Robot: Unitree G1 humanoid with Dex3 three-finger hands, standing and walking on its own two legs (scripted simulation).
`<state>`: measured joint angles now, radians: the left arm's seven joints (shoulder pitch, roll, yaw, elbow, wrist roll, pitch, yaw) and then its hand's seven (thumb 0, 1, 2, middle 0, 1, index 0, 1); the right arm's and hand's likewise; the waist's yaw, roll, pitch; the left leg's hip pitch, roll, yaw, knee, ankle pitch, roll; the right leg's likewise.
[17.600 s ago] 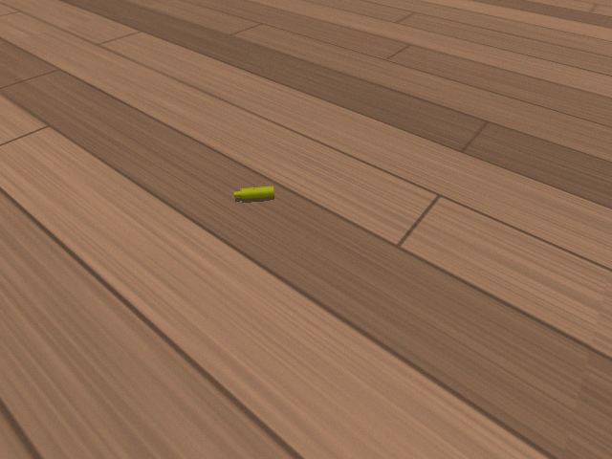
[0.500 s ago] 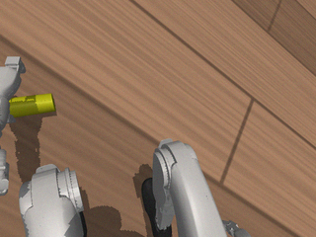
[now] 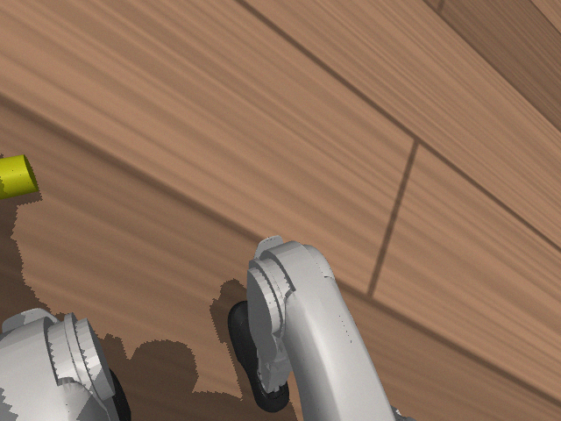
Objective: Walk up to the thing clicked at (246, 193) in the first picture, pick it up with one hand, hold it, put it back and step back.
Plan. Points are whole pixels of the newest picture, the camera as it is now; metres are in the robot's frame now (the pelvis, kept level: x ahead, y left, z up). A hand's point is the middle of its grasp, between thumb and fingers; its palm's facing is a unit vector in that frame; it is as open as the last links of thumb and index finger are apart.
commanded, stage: rest palm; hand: left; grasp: from above
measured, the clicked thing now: out of the picture +0.49 +0.30 -0.28
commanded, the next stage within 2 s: close in 1.10 s
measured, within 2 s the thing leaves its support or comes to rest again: neither
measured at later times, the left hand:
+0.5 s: hand out of the picture +0.47 +0.28 -0.25, palm faces -0.47 -0.14 -0.87, open 13.9 cm
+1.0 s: hand out of the picture +0.48 +0.26 -0.26, palm faces -0.44 -0.10 -0.89, open 14.0 cm
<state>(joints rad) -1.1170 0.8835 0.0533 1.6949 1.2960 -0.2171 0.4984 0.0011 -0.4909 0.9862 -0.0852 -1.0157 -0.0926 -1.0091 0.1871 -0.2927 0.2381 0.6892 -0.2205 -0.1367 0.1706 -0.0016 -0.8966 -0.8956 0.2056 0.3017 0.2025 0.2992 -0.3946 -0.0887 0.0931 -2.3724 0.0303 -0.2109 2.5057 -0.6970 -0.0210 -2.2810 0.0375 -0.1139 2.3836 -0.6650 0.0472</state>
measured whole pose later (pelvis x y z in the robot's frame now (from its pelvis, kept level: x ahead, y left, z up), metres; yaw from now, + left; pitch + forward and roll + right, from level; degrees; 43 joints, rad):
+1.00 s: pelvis +0.00 +0.01 +0.00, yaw -4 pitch +29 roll -14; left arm -1.14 0.97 0.05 1.78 1.29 -0.17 0.66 0.00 -0.48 0.97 -0.09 -1.00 -0.09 -1.00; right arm 0.10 -0.34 0.31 0.65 -0.27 -0.25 0.27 0.00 -0.91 -0.90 0.20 0.30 0.20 0.30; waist -0.43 -0.15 0.18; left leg -2.35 0.04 -0.27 2.55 -0.73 -0.01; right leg -2.24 0.06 -0.16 2.37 -0.66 0.07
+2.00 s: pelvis +0.00 +0.01 +0.00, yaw -4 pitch +29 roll -14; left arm -1.13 1.02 0.06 1.73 1.24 -0.17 0.58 0.00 -0.05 0.66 -0.38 -0.81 -0.42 -0.78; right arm 0.12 -0.35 0.33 0.64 -0.26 -0.24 0.26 0.00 -0.90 -0.90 0.20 0.30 0.20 0.30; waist -0.43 -0.16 0.20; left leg -2.34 0.04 -0.28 2.53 -0.73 -0.02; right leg -2.22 0.06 -0.17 2.35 -0.67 0.07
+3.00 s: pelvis +0.00 +0.01 +0.00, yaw -4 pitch +28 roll -15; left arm -1.11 1.02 0.08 1.72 1.26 -0.18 0.58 0.02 0.24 0.35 -0.74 -0.55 -0.78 -0.47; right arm 0.11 -0.34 0.33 0.62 -0.27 -0.22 0.24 0.00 -0.91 -0.90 0.20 0.30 0.20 0.30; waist -0.43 -0.15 0.20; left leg -2.34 0.04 -0.28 2.53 -0.72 -0.01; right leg -2.22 0.06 -0.17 2.34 -0.65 0.07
